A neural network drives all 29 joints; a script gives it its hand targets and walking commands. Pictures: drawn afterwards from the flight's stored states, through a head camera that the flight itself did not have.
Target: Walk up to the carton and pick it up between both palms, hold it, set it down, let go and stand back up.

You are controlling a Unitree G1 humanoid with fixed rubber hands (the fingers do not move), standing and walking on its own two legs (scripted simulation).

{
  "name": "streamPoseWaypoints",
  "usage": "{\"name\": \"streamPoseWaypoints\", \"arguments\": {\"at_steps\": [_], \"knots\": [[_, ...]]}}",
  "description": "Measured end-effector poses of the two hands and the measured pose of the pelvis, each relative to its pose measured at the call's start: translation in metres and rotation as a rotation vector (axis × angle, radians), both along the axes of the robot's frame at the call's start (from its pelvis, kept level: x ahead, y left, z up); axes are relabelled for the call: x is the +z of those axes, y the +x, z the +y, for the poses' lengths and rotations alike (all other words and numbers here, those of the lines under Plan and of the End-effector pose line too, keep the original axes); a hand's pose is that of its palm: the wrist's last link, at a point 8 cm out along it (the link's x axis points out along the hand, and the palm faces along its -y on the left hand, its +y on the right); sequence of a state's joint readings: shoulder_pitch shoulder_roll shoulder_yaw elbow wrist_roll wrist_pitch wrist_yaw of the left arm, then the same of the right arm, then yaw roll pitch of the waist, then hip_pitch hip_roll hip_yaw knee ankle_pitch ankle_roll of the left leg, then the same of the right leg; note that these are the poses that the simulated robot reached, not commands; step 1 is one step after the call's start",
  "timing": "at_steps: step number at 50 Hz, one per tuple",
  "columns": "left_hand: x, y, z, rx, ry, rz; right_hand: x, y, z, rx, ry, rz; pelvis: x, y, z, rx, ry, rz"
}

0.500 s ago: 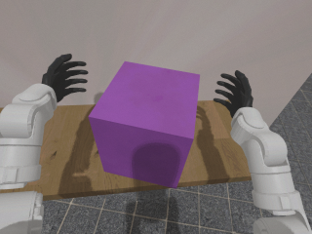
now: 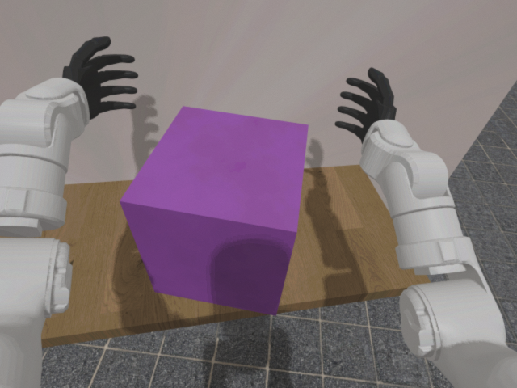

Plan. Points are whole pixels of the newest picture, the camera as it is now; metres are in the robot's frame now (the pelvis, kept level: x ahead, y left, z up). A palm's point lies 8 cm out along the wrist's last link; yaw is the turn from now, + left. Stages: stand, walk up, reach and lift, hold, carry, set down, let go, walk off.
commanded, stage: reach and lift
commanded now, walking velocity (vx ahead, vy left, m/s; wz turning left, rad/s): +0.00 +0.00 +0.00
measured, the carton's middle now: (229, 210) +0.38 -0.01 +0.08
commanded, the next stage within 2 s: none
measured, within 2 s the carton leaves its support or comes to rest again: neither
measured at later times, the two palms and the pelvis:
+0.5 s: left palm (117, 140) +0.47 +0.15 +0.17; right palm (352, 166) +0.37 -0.20 +0.16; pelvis +0.00 -0.01 +0.00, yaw +0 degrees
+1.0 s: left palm (126, 158) +0.47 +0.15 +0.14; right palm (331, 183) +0.38 -0.17 +0.12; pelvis +0.00 +0.00 +0.00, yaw +0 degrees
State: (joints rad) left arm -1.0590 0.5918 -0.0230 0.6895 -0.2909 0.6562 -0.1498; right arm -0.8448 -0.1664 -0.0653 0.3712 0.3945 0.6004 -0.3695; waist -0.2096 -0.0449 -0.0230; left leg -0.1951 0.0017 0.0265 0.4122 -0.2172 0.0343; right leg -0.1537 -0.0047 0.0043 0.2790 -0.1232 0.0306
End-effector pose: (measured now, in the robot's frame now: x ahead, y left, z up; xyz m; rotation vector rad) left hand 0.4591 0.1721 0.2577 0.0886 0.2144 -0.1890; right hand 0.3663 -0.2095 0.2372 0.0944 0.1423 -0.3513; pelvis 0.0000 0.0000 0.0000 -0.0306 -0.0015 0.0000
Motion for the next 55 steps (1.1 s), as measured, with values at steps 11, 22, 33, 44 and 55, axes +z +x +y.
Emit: {"name": "streamPoseWaypoints", "arguments": {"at_steps": [11, 22, 33, 44, 55], "knots": [[0.003, 0.02, -0.016, -0.002, -0.011, 0.018, 0.006, 0.015, 0.004, 0.006, -0.01, 0.022, 0.001, 0.002, -0.005, -0.006, 0.003, 0.012], [-0.066, 0.012, -0.02, -0.009, 0.003, 0.092, -0.058, 0.005, 0.013, -0.006, 0.027, 0.105, 0.001, -0.001, -0.006, -0.007, 0.002, 0.007], [-0.106, 0.008, -0.023, 0.023, -0.016, 0.078, -0.09, 0.003, 0.016, -0.025, 0.005, 0.092, -0.002, -0.006, -0.005, -0.01, 0.0, 0.08], [-0.117, 0.006, -0.025, 0.034, -0.001, 0.054, -0.111, 0.008, 0.03, -0.021, 0.009, 0.097, -0.003, -0.003, -0.003, -0.006, -0.004, 0.095], [-0.118, 0.006, -0.027, 0.027, 0.002, 0.059, -0.112, 0.011, 0.037, -0.033, 0.018, 0.08, -0.003, -0.001, 0.0, -0.003, -0.008, 0.08]]}}
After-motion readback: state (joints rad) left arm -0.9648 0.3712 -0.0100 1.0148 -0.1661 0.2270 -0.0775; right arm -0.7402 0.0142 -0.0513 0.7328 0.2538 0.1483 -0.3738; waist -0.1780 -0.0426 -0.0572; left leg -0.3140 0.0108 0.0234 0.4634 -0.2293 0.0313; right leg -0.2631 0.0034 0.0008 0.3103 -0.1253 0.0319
